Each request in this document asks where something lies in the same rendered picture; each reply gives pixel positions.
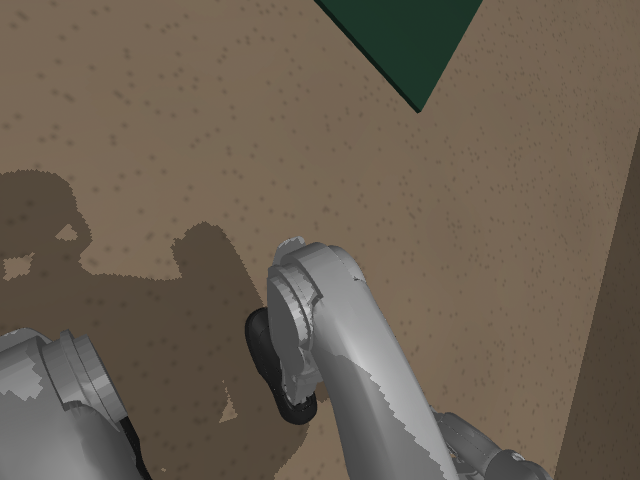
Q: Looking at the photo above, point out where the right robot foot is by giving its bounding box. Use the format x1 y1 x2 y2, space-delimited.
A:
245 307 317 425

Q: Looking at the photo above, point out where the right robot arm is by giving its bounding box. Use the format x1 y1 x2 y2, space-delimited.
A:
484 449 553 480

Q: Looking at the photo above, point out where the left robot foot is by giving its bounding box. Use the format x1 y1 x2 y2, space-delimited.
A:
119 416 152 480

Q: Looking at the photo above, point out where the right robot hand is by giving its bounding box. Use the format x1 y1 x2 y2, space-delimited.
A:
429 405 503 480

